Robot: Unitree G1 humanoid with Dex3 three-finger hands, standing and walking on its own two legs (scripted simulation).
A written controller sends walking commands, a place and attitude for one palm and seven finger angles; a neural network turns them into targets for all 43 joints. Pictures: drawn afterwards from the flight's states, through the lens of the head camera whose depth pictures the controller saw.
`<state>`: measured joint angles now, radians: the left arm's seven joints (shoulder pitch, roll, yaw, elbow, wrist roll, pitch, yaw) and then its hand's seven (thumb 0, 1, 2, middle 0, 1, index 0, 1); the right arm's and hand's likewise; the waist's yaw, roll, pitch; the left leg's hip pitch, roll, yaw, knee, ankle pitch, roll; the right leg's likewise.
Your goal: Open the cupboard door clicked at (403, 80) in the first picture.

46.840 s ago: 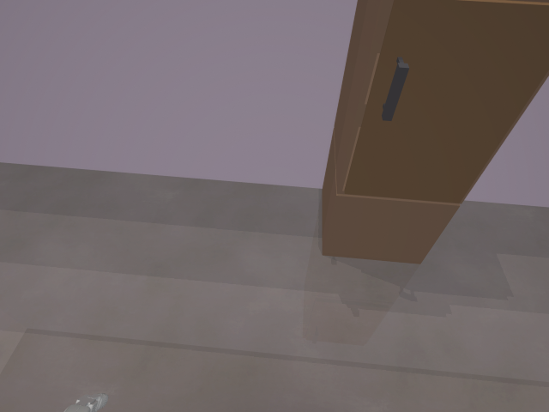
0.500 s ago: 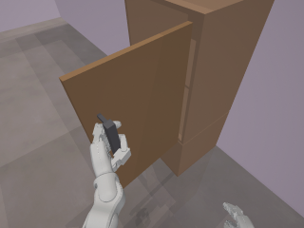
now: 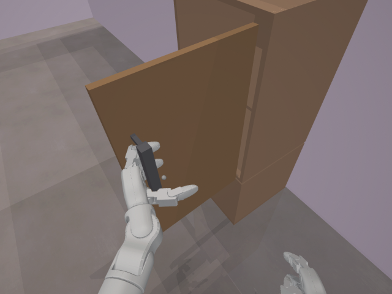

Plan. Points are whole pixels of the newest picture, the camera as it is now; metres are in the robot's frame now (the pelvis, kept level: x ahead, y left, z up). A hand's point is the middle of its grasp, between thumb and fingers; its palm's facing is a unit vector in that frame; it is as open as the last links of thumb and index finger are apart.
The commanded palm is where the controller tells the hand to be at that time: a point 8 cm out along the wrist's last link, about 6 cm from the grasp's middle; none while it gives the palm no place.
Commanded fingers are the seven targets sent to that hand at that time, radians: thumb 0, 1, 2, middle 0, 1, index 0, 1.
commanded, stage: open thumb and fingers to let go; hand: left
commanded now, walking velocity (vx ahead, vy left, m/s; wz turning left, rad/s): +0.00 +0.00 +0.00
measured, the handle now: (145, 163) +0.36 +0.13 +0.08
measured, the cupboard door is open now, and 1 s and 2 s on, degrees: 93 96 95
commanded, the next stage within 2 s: slide the hand sideways off the handle in 0.30 s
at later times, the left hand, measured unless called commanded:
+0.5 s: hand (157, 183) +0.32 +0.10 +0.08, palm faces +0.11 -0.99 -0.05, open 15.0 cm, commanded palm +0.29 +0.13 +0.08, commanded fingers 0.00 -0.50 0.30 -0.15 -0.30 -0.15 -0.30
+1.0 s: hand (148, 204) +0.27 +0.11 +0.08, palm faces -0.16 -0.99 +0.00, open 16.1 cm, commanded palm +0.25 +0.18 +0.08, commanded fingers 0.00 -0.50 0.30 -0.15 -0.30 -0.15 -0.30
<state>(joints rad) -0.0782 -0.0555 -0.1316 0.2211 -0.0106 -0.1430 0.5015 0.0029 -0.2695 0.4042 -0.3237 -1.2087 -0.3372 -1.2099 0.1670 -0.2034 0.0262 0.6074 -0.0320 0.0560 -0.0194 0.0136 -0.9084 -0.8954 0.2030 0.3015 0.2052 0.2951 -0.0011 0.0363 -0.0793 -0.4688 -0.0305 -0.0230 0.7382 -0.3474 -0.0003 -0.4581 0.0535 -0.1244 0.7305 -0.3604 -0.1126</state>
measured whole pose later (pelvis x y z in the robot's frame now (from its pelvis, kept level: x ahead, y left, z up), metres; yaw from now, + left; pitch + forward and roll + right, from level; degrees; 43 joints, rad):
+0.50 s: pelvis +0.00 +0.03 +0.00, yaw -1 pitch +4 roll +0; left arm -0.08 0.01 -0.17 0.23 0.01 -0.18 0.32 -0.01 -0.50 0.31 -0.40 -0.60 -0.34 -0.60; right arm 0.20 -0.20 0.04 0.59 -0.02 0.04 -0.01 0.01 -0.91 -0.90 0.20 0.30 0.21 0.30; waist 0.01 0.03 -0.07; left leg -0.49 -0.05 0.00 0.77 -0.36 0.04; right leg -0.48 0.03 -0.10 0.76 -0.36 -0.08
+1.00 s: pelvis +0.01 +0.05 +0.00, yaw -3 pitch +4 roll -1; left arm 0.20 0.10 -0.18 -0.05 -0.09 -0.16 0.04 -0.01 -0.50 0.30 -0.19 -0.33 -0.19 -0.32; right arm 0.24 -0.21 0.06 0.48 0.02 -0.02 0.01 0.02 -0.91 -0.90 0.20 0.30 0.21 0.30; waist -0.01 0.03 -0.06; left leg -0.46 -0.04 0.05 0.78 -0.40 0.07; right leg -0.46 0.04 -0.05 0.77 -0.38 -0.05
